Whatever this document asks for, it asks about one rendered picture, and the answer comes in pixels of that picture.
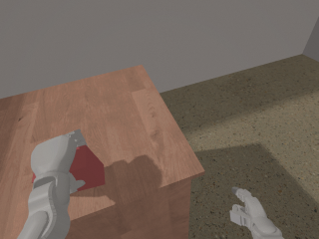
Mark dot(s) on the left robot hand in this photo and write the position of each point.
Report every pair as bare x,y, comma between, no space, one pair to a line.
57,155

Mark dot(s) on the sponge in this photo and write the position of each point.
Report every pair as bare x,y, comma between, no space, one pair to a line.
86,166

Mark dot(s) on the table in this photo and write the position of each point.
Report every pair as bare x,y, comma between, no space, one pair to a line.
148,163

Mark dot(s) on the right robot forearm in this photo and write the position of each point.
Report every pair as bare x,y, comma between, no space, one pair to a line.
263,228

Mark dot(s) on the left robot forearm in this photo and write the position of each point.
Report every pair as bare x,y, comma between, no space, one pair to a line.
48,202

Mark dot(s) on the right robot hand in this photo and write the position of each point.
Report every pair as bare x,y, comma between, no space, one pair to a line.
243,215

